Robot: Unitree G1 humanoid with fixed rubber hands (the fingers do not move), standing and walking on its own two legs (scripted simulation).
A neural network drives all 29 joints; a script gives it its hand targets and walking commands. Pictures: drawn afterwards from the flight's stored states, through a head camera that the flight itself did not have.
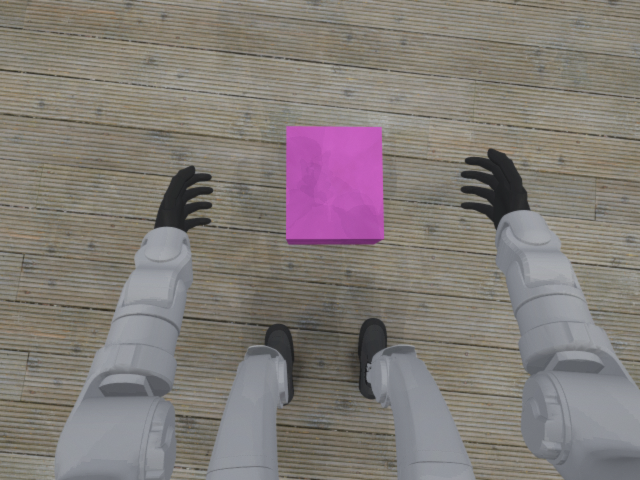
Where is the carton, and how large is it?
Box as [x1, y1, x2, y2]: [286, 126, 383, 244]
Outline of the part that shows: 286,126 286,239 288,243 375,243 382,239 383,208 381,127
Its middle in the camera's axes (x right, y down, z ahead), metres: +0.04 -0.14 +1.00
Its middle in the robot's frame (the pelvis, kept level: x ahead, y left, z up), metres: +0.56 -0.03 -0.63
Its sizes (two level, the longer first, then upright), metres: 0.276 0.233 0.141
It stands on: the floor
